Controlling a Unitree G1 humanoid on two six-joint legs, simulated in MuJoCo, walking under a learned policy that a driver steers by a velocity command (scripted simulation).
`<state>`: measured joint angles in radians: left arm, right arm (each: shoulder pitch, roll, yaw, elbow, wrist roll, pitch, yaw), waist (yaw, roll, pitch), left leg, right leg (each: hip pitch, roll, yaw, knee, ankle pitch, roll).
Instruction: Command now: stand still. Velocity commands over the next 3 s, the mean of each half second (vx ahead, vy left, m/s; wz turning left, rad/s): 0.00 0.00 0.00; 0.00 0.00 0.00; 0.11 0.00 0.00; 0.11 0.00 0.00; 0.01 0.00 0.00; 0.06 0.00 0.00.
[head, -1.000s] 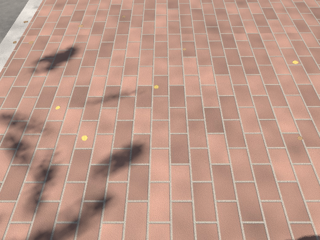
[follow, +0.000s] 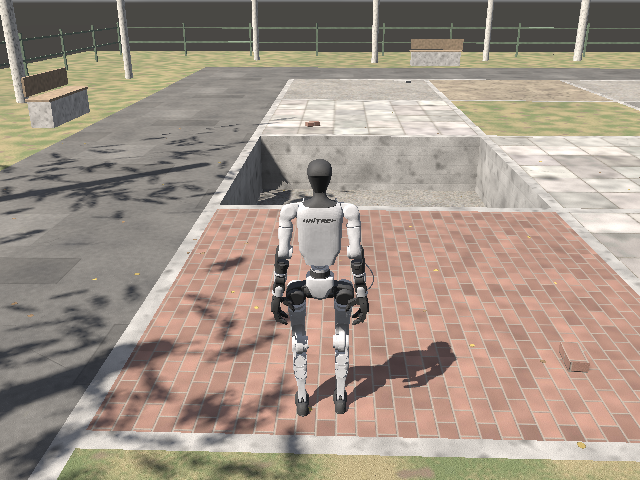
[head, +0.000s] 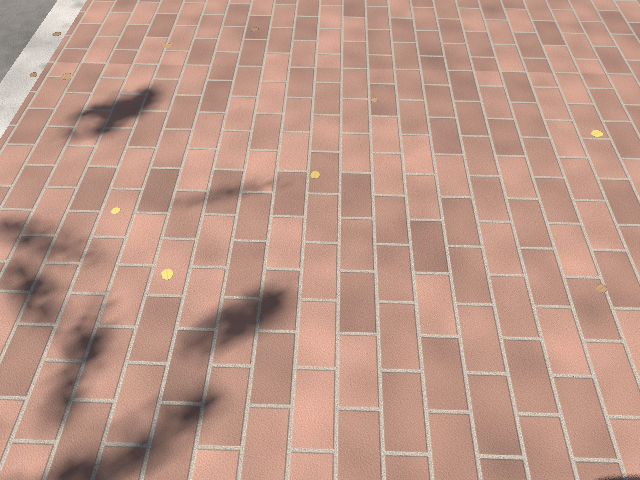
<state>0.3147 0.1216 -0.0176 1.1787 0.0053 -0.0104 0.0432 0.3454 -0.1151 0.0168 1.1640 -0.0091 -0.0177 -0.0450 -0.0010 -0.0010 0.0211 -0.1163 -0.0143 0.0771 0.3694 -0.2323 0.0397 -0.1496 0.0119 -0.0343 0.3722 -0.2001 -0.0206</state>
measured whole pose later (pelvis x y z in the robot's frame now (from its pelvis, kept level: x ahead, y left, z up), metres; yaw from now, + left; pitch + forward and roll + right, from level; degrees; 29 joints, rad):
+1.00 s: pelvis +0.01 +0.02 +0.00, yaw +0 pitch -1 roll +0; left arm 0.33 0.11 -0.02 1.19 0.00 -0.01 0.05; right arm 0.37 -0.10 0.01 1.15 -0.01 -0.03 -0.05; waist 0.00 -0.01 0.02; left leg -0.10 -0.05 0.08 0.36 -0.25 0.07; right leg -0.15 -0.02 -0.02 0.39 -0.22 0.02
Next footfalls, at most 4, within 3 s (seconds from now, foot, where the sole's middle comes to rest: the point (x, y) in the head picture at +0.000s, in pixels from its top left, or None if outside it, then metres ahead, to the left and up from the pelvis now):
1.62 right None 0.20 -0.12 -0.78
1.96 left None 0.21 0.08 -0.78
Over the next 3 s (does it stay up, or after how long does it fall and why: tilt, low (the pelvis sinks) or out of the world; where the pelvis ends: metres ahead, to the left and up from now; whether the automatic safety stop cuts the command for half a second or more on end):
stays up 0.21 -0.04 0.00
